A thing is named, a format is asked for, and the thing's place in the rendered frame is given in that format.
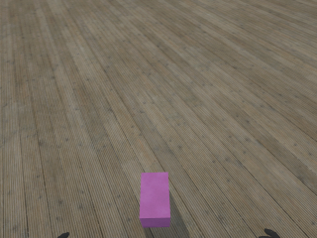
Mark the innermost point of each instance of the right robot hand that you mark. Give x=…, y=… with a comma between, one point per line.
x=271, y=234

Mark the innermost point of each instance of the carton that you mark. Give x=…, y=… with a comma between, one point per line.
x=154, y=200

